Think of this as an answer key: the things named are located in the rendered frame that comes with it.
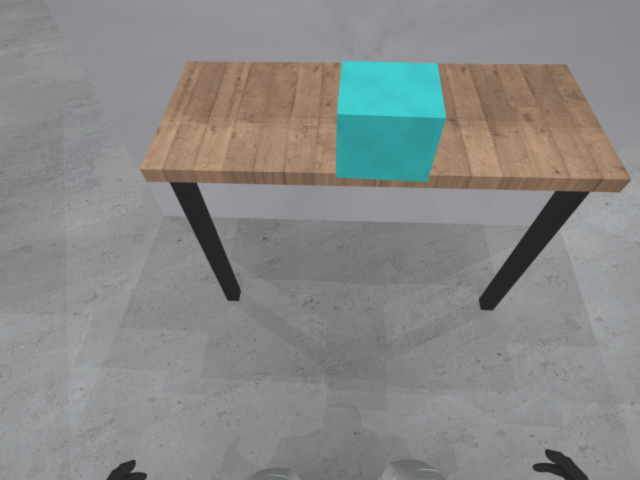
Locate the right robot thigh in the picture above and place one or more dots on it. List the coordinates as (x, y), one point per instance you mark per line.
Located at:
(410, 470)

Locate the carton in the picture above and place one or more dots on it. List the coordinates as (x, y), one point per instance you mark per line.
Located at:
(390, 118)

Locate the robot right hand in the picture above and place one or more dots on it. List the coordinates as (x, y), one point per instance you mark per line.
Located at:
(563, 466)

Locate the robot left hand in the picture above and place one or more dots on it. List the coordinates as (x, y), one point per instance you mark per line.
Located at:
(122, 472)

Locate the table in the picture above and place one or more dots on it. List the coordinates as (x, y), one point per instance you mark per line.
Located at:
(508, 127)

